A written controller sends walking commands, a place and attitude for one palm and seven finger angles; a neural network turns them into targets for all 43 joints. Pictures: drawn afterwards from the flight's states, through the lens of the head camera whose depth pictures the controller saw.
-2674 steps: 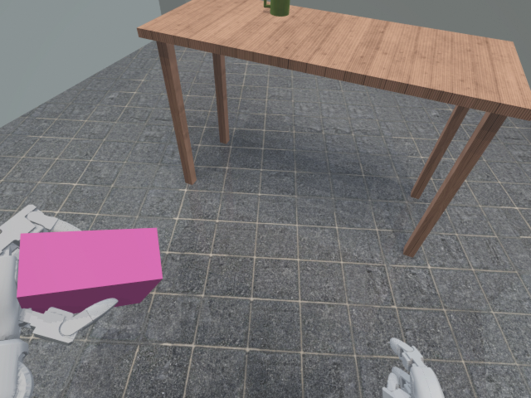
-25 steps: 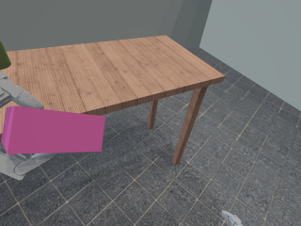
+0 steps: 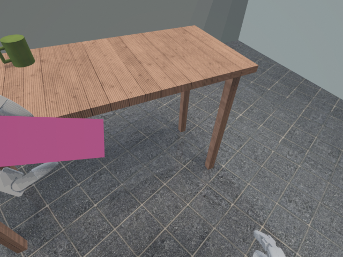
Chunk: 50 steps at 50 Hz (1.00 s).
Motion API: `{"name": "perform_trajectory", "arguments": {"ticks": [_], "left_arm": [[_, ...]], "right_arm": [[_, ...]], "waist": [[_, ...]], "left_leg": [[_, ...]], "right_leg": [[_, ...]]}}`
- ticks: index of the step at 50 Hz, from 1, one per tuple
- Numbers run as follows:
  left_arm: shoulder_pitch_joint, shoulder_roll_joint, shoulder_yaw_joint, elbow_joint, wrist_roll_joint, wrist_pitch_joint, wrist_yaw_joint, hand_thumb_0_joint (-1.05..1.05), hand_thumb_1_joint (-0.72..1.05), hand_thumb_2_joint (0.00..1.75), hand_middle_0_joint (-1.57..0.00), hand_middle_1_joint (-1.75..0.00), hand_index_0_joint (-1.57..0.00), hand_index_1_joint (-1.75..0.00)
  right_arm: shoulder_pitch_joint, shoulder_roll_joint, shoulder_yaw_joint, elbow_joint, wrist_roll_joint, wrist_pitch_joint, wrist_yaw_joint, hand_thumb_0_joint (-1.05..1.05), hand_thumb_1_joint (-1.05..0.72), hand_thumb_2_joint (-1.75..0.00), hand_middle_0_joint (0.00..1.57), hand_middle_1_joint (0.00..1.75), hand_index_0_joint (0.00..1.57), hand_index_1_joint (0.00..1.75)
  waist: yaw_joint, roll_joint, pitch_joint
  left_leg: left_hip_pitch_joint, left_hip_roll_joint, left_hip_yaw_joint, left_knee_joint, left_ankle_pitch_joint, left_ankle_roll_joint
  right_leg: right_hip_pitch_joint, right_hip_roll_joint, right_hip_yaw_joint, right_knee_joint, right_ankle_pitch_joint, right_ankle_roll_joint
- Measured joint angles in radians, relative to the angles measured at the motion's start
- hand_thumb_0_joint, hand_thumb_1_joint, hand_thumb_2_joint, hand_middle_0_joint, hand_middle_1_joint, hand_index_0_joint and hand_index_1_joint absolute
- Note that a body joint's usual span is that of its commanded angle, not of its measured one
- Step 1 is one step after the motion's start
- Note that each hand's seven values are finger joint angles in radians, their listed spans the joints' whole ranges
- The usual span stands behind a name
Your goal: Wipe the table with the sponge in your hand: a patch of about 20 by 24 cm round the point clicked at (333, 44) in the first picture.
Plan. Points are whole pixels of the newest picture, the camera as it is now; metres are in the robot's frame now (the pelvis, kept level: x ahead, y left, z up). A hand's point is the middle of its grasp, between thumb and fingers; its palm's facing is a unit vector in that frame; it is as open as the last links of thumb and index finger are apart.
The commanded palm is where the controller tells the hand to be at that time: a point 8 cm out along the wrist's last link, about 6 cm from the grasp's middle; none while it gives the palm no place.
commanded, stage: stop stepping back and stand still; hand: left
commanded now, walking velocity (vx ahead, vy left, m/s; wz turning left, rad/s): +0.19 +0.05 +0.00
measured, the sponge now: (63, 140) +0.24 +0.20 +0.22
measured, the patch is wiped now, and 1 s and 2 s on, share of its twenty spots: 0.90 0.90 0.90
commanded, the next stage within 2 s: stand and wait in 0.18 s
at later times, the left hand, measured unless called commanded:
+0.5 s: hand (34, 124) +0.23 +0.22 +0.27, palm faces +0.49 -0.78 -0.38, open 10.1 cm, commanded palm +0.19 +0.28 +0.27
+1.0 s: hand (17, 116) +0.25 +0.25 +0.27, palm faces +0.51 -0.76 -0.41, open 10.1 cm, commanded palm +0.20 +0.29 +0.27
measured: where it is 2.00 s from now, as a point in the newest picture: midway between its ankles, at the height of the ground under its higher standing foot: outside the picture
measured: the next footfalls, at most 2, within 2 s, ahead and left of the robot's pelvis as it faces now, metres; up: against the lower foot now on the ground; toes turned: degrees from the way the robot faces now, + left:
none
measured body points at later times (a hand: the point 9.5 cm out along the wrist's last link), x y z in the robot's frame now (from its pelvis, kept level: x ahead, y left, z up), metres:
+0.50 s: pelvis +0.03 -0.01 +0.00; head +0.03 -0.01 +0.45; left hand +0.20 +0.26 +0.29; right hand +0.20 -0.25 -0.09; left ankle +0.04 +0.13 -0.72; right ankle +0.04 -0.09 -0.72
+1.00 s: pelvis +0.04 +0.01 +0.01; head +0.05 +0.01 +0.46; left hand +0.22 +0.29 +0.29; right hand +0.23 -0.21 -0.07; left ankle +0.04 +0.13 -0.72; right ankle +0.04 -0.09 -0.72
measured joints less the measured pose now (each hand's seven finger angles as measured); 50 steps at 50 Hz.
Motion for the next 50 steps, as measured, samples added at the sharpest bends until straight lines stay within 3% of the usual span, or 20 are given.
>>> {"name": "perform_trajectory", "arguments": {"ticks": [2, 3, 6, 8, 12, 14, 17, 19, 22, 23, 25, 28, 34, 40, 46, 50], "left_arm": [[0.013, 0.002, 0.011, -0.015, -0.005, -0.007, 0.021, 0.0, -0.55, 1.07, -0.74, -1.37, -0.78, -1.35], [0.003, 0.002, 0.011, -0.011, -0.007, -0.009, 0.03, 0.0, -0.55, 1.07, -0.73, -1.37, -0.78, -1.35], [-0.053, -0.002, 0.004, 0.048, 0.012, -0.004, 0.041, 0.0, -0.55, 1.07, -0.73, -1.37, -0.78, -1.35], [-0.08, -0.008, -0.005, 0.088, 0.02, 0.01, 0.046, 0.0, -0.55, 1.07, -0.73, -1.37, -0.78, -1.35], [-0.072, -0.013, -0.011, 0.113, 0.015, 0.032, 0.054, 0.0, -0.55, 1.07, -0.73, -1.37, -0.78, -1.36], [-0.064, -0.019, -0.024, 0.096, 0.018, 0.033, 0.043, 0.0, -0.55, 1.07, -0.73, -1.37, -0.78, -1.36], [-0.033, -0.047, -0.063, 0.057, 0.015, 0.028, 0.015, 0.0, -0.55, 1.07, -0.73, -1.37, -0.78, -1.36], [0.014, -0.04, -0.054, 0.009, 0.009, 0.021, 0.01, 0.0, -0.55, 1.07, -0.73, -1.37, -0.78, -1.36], [0.07, -0.018, -0.02, -0.062, 0.0, 0.002, 0.029, 0.0, -0.55, 1.07, -0.73, -1.37, -0.78, -1.35], [0.074, -0.012, -0.012, -0.075, -0.002, -0.007, 0.036, 0.0, -0.55, 1.07, -0.73, -1.37, -0.78, -1.35], [0.051, -0.006, -0.004, -0.063, 0.001, -0.016, 0.047, 0.0, -0.55, 1.07, -0.74, -1.37, -0.78, -1.35], [-0.002, -0.01, 0.007, 0.003, 0.008, -0.015, 0.056, 0.0, -0.55, 1.07, -0.74, -1.37, -0.78, -1.35], [-0.061, -0.044, -0.012, 0.123, 0.012, 0.023, 0.048, 0.0, -0.55, 1.07, -0.73, -1.37, -0.78, -1.36], [0.079, -0.043, -0.056, -0.007, 0.012, 0.03, 0.028, -0.01, -0.55, 1.07, -0.73, -1.37, -0.78, -1.36], [0.102, 0.028, -0.012, -0.083, 0.007, -0.009, 0.039, -0.01, -0.55, 1.07, -0.73, -1.37, -0.78, -1.35], [0.04, 0.015, 0.012, -0.006, 0.006, -0.01, 0.05, -0.01, -0.55, 1.07, -0.73, -1.37, -0.78, -1.35]], "right_arm": [[0.006, -0.021, 0.002, -0.03, -0.006, -0.019, -0.019, 0.01, -0.9, -0.9, 0.2, 0.3, 0.2, 0.3], [0.001, -0.029, -0.003, -0.038, -0.01, -0.032, -0.028, 0.01, -0.9, -0.9, 0.2, 0.3, 0.2, 0.3], [-0.009, -0.015, -0.01, -0.03, -0.008, -0.059, -0.033, 0.01, -0.9, -0.9, 0.2, 0.3, 0.2, 0.3], [0.009, -0.003, -0.004, -0.031, -0.004, -0.07, -0.023, 0.01, -0.9, -0.9, 0.2, 0.3, 0.2, 0.3], [0.035, 0.008, 0.021, -0.052, -0.008, -0.066, -0.01, 0.01, -0.9, -0.9, 0.2, 0.3, 0.2, 0.3], [0.019, 0.0, 0.02, -0.055, -0.011, -0.051, -0.001, 0.01, -0.9, -0.9, 0.2, 0.3, 0.2, 0.3], [-0.013, -0.012, 0.007, -0.009, -0.009, -0.025, 0.011, 0.01, -0.9, -0.9, 0.2, 0.3, 0.2, 0.3], [-0.019, -0.009, 0.002, -0.003, -0.008, -0.014, 0.013, 0.01, -0.9, -0.9, 0.2, 0.3, 0.2, 0.3], [-0.009, -0.019, -0.003, -0.029, -0.013, -0.019, 0.0, 0.01, -0.9, -0.9, 0.2, 0.3, 0.2, 0.3], [-0.008, -0.028, -0.009, -0.036, -0.015, -0.025, -0.007, 0.01, -0.9, -0.9, 0.2, 0.3, 0.2, 0.3], [-0.018, -0.029, -0.018, -0.024, -0.01, -0.026, -0.018, 0.01, -0.9, -0.9, 0.2, 0.3, 0.2, 0.3], [-0.03, -0.029, -0.016, -0.016, -0.002, -0.028, -0.02, 0.01, -0.9, -0.9, 0.2, 0.3, 0.2, 0.3], [-0.076, -0.023, -0.009, -0.04, 0.0, -0.019, -0.004, 0.01, -0.9, -0.9, 0.2, 0.3, 0.2, 0.3], [-0.092, -0.007, -0.004, -0.09, -0.009, -0.016, 0.003, 0.01, -0.9, -0.9, 0.2, 0.3, 0.2, 0.3], [-0.084, -0.002, -0.003, -0.082, -0.009, -0.008, -0.005, 0.01, -0.9, -0.9, 0.2, 0.3, 0.2, 0.3], [-0.08, -0.005, 0.0, -0.061, -0.005, 0.004, -0.009, 0.01, -0.9, -0.9, 0.2, 0.3, 0.2, 0.3]], "waist": [[0.002, 0.012, -0.011], [-0.004, 0.018, -0.008], [0.003, -0.004, 0.003], [-0.006, -0.003, -0.016], [-0.027, 0.021, -0.034], [-0.024, 0.046, -0.009], [-0.016, 0.061, 0.03], [-0.009, 0.037, 0.039], [-0.008, 0.024, 0.046], [-0.006, 0.035, 0.044], [0.007, 0.033, 0.045], [0.019, 0.045, 0.032], [-0.005, 0.052, 0.039], [-0.02, 0.023, 0.065], [0.01, 0.015, 0.077], [0.024, 0.038, 0.062]], "left_leg": [[0.1, 0.011, -0.004, -0.222, -0.048, 0.014], [0.106, 0.009, -0.01, -0.262, -0.01, 0.009], [0.125, -0.01, 0.011, -0.272, 0.056, -0.025], [0.144, -0.015, 0.003, -0.308, 0.075, -0.035], [0.144, -0.006, -0.024, -0.303, 0.06, -0.053], [0.083, 0.007, -0.049, -0.158, -0.025, -0.039], [0.008, -0.002, -0.066, 0.043, -0.017, -0.037], [0.018, -0.007, -0.042, -0.004, 0.003, -0.032], [0.108, -0.003, -0.035, -0.254, 0.098, -0.018], [0.131, -0.001, -0.051, -0.299, 0.078, -0.037], [0.14, -0.008, -0.048, -0.3, 0.062, -0.065], [0.158, -0.005, -0.046, -0.318, 0.07, -0.071], [0.176, -0.008, -0.047, -0.336, 0.071, -0.065], [0.188, -0.017, -0.028, -0.375, 0.089, -0.056], [0.186, -0.018, -0.03, -0.391, 0.106, -0.052], [0.192, -0.019, -0.03, -0.399, 0.116, -0.049]], "right_leg": [[-0.025, -0.005, -0.012, 0.028, -0.054, 0.007], [-0.043, -0.006, -0.011, 0.067, -0.114, 0.016], [-0.096, 0.003, 0.05, 0.28, -0.197, 0.04], [-0.091, 0.009, 0.048, 0.316, -0.194, 0.052], [0.042, 0.017, 0.02, 0.02, -0.144, 0.045], [0.045, 0.035, 0.0, -0.012, -0.007, 0.013], [0.07, 0.048, -0.02, -0.025, -0.003, -0.005], [0.083, 0.04, -0.007, -0.045, -0.005, -0.004], [0.088, 0.034, 0.0, -0.034, -0.021, 0.005], [0.084, 0.039, -0.003, -0.019, -0.034, 0.008], [0.093, 0.032, 0.004, -0.018, -0.044, 0.016], [0.122, 0.037, 0.007, -0.061, -0.033, 0.018], [0.148, 0.036, 0.005, -0.095, -0.025, 0.022], [0.147, 0.028, 0.024, -0.119, -0.009, 0.034], [0.153, 0.027, 0.021, -0.147, 0.014, 0.038], [0.165, 0.028, 0.021, -0.168, 0.032, 0.042]]}}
